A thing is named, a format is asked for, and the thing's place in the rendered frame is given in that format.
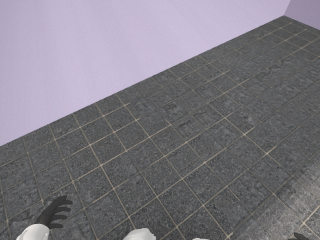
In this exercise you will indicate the robot left forearm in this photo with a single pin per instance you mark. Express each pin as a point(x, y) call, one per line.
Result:
point(35, 232)

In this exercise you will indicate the robot left thigh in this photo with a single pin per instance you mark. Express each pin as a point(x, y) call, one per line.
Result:
point(140, 234)

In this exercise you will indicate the robot left hand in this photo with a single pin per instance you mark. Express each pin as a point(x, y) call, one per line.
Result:
point(47, 216)

